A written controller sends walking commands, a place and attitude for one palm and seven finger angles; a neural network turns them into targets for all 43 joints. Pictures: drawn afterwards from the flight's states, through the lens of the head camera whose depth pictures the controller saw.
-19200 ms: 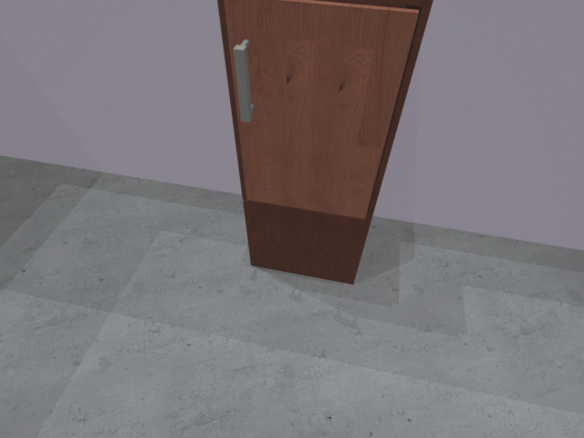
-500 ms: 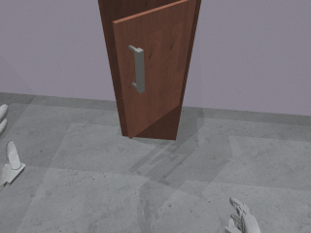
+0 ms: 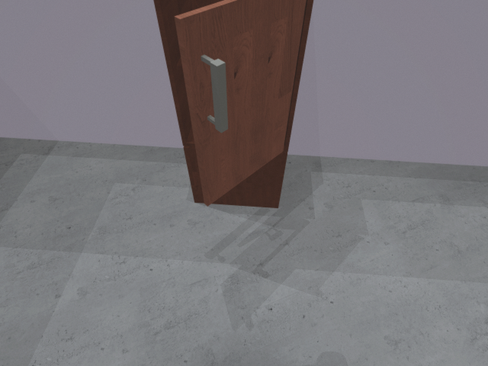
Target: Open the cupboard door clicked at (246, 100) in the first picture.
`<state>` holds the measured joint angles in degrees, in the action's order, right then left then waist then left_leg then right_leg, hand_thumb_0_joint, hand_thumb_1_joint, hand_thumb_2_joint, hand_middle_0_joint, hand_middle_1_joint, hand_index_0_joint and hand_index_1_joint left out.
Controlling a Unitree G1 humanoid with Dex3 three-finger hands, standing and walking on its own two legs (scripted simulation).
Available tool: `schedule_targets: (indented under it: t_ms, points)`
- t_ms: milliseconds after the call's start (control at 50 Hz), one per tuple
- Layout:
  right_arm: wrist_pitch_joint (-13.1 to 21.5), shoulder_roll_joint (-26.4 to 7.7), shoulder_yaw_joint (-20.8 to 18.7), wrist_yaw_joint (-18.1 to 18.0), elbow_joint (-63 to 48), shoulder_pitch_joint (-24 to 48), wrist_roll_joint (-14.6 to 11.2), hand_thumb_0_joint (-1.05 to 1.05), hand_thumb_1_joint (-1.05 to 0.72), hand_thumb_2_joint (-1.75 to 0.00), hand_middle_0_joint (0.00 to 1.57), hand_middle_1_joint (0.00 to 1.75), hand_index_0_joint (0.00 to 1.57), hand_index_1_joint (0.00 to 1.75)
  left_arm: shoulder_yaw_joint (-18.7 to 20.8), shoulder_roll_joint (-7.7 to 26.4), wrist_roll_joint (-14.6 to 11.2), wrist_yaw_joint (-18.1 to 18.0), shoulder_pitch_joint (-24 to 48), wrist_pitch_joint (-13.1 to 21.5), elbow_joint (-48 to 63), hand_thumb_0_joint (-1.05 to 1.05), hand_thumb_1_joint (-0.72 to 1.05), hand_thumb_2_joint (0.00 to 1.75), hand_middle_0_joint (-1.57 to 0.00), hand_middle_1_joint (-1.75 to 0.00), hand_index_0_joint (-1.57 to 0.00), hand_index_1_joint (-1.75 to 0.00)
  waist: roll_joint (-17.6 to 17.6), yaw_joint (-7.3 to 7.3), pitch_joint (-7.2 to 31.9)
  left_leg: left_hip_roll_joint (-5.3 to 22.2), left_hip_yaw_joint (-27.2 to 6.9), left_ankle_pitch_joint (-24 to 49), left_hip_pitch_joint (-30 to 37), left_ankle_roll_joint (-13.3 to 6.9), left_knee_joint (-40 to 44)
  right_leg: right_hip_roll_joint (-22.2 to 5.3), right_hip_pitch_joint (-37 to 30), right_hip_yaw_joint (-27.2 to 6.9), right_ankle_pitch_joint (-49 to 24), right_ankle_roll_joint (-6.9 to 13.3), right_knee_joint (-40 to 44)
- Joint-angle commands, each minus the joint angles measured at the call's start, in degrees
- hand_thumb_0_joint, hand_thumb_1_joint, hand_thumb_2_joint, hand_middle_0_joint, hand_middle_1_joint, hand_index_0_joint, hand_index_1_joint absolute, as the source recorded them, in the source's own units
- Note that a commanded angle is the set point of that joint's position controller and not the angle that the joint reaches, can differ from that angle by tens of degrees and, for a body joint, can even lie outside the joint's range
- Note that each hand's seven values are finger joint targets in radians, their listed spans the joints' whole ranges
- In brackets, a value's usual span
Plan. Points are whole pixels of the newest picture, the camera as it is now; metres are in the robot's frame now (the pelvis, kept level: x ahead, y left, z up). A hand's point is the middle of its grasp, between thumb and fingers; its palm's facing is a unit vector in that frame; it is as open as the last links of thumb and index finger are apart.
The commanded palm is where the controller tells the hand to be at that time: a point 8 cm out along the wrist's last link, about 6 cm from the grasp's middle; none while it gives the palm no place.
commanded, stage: let the arm hang, fingers relaxed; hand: left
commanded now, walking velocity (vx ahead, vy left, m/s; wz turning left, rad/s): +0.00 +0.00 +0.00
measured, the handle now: (214, 95) +0.66 +0.09 +0.08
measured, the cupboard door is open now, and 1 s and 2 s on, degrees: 48 48 48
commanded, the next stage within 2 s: look to check the result in 0.82 s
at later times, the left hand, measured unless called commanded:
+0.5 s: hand out of the picture +0.00 +0.20 -0.16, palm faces +0.04 -0.97 -0.26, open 7.4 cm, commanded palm none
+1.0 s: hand out of the picture +0.07 +0.19 -0.15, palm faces +0.01 -0.96 -0.27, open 7.4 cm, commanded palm none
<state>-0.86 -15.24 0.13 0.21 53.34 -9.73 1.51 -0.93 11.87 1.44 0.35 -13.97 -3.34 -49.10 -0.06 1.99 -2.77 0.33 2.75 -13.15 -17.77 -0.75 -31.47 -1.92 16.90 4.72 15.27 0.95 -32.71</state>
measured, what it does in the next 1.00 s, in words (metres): stands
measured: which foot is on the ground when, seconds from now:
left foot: down 0.00-1.00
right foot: down 0.00-1.00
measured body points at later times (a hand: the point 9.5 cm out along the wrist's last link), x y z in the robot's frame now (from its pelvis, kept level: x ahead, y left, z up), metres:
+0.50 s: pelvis +0.00 +0.00 +0.01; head +0.02 -0.01 +0.46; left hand +0.00 +0.25 -0.14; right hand -0.01 -0.22 -0.16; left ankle +0.04 +0.11 -0.73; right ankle +0.03 -0.11 -0.73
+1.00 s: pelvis +0.03 -0.01 +0.01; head +0.05 -0.02 +0.46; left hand +0.07 +0.24 -0.13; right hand +0.06 -0.26 -0.15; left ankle +0.04 +0.11 -0.73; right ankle +0.03 -0.11 -0.73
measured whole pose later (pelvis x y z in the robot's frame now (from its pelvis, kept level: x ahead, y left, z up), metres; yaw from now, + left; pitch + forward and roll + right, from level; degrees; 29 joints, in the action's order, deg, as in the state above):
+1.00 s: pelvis +0.03 -0.01 +0.01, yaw +0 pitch -1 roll +0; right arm -0.5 -13.0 -0.6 -1.2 64.9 -10.2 1.1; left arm 1.3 12.8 0.5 -1.0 -9.7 0.7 -65.2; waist -1.1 0.6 -3.5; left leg 1.2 1.9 -10.0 -10.1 0.6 -21.3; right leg -0.4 8.8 5.7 12.2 1.9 -22.1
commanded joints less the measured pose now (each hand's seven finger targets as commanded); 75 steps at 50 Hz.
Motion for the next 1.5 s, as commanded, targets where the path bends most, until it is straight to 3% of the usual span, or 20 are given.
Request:
schedule_targets:
  t_ms: [0, 60, 100, 200, 340, 480, 580, 700, 1040, 1480]
  points:
    - [0.7, -4.4, -1.0, -0.6, 0.5, -1.0, -0.1, 0.00, -0.90, -0.90, 0.20, 0.30, 0.20, 0.30, 2.8, 9.4, -0.5, -1.2, -0.6, 3.2, -3.1, 0.00, 0.90, 0.90, -0.20, -0.30, -0.20, -0.30, -6.1, -2.08, 3.4, 5.3, -7.5, -0.9, 0.8, -0.9, 11.0, -4.3, -5.0, -6.9, 1.6, 1.8, 11.2]
    - [0.6, -3.1, -1.1, -1.1, 3.5, -3.7, -0.1, 0.00, -0.90, -0.90, 0.20, 0.30, 0.20, 0.30, 3.1, 8.1, -0.8, -1.3, -2.6, 3.6, -8.1, 0.00, 0.90, 0.90, -0.20, -0.30, -0.20, -0.30, -8.2, -2.00, 3.9, 4.8, -6.6, -1.8, 1.9, -0.6, 11.1, -4.7, -6.0, -6.8, 0.9, 2.4, 13.0]
    - [0.5, -2.9, -1.3, -1.3, 5.1, -5.7, -0.3, 0.00, -0.90, -0.90, 0.20, 0.30, 0.20, 0.30, 3.1, 7.8, -0.8, -1.4, -2.7, 3.8, -10.3, 0.00, 0.90, 0.90, -0.20, -0.30, -0.20, -0.30, -4.3, -1.70, 2.9, 5.0, -6.5, -1.6, 2.7, -0.7, 10.9, -5.0, -5.3, -6.3, 2.0, 2.6, 14.3]
    - [0.1, -1.4, -1.7, -1.7, 8.1, -9.2, -0.4, 0.00, -0.90, -0.90, 0.20, 0.30, 0.20, 0.30, 3.0, 7.0, -0.9, -1.7, -3.7, 3.8, -13.9, 0.00, 0.90, 0.90, -0.20, -0.30, -0.20, -0.30, -0.7, -1.25, 0.1, 4.7, -5.7, -1.1, 4.6, -0.9, 10.3, -5.3, -2.3, -6.1, 5.0, 2.9, 16.4]
    - [-0.1, -0.4, -2.0, -1.7, 9.6, -10.6, 0.0, 0.00, -0.90, -0.90, 0.20, 0.30, 0.20, 0.30, 3.5, 6.2, -0.8, -1.9, -4.4, 3.3, -15.0, 0.00, 0.90, 0.90, -0.20, -0.30, -0.20, -0.30, -0.8, -1.56, -2.9, 4.9, -6.5, -6.0, 2.1, -1.2, 12.2, -4.6, -0.4, -5.4, 9.2, 2.7, 15.5]
    - [0.7, -0.9, -2.3, -1.7, 9.4, -8.6, -0.2, 0.00, -0.90, -0.90, 0.20, 0.30, 0.20, 0.30, 3.7, 6.3, -0.7, -2.0, -3.4, 3.7, -14.6, 0.00, 0.90, 0.90, -0.20, -0.30, -0.20, -0.30, -1.1, -2.25, -2.2, 5.5, -7.4, -3.2, 1.8, -1.3, 13.8, -4.1, -3.4, -5.0, 3.1, 2.2, 13.5]
    - [0.9, -1.3, -2.2, -1.6, 9.3, -7.2, -0.2, 0.00, -0.90, -0.90, 0.20, 0.30, 0.20, 0.30, 3.8, 6.8, -0.6, -2.0, -1.3, 4.1, -14.0, 0.00, 0.90, 0.90, -0.20, -0.30, -0.20, -0.30, 0.1, -1.95, -1.4, 5.4, -6.5, 1.2, 3.9, -1.0, 13.2, -4.7, -4.2, -5.4, 0.5, 2.1, 14.2]
    - [1.2, -2.1, -2.1, -1.6, 9.4, -4.8, -0.2, 0.00, -0.90, -0.90, 0.20, 0.30, 0.20, 0.30, 3.9, 7.7, -0.7, -1.9, 0.9, 4.5, -13.8, 0.00, 0.90, 0.90, -0.20, -0.30, -0.20, -0.30, -1.0, -1.90, -0.5, 5.6, -5.9, 5.5, 5.7, -0.7, 13.1, -5.2, -5.7, -5.6, -3.6, 1.9, 14.8]
    - [1.4, -6.3, -2.0, -1.7, 9.4, -0.7, -0.3, 0.00, -0.90, -0.90, 0.20, 0.30, 0.20, 0.30, 3.8, 11.0, -0.9, -1.8, 4.0, 5.1, -14.2, 0.00, 0.90, 0.90, -0.20, -0.30, -0.20, -0.30, -0.8, -1.66, 3.2, 6.4, -5.4, 10.3, 10.4, -0.3, 13.6, -5.7, -9.6, -5.9, -11.0, 2.0, 16.3]
    - [1.4, -8.5, -1.9, -1.7, 9.1, 1.2, -0.5, 0.00, -0.90, -0.90, 0.20, 0.30, 0.20, 0.30, 3.9, 13.3, -0.9, -1.8, 5.6, 5.5, -13.9, 0.00, 0.90, 0.90, -0.20, -0.30, -0.20, -0.30, 0.1, -1.78, 2.9, 6.7, -5.0, 12.7, 11.9, 0.0, 14.3, -5.8, -11.6, -6.0, -16.5, 1.8, 17.6]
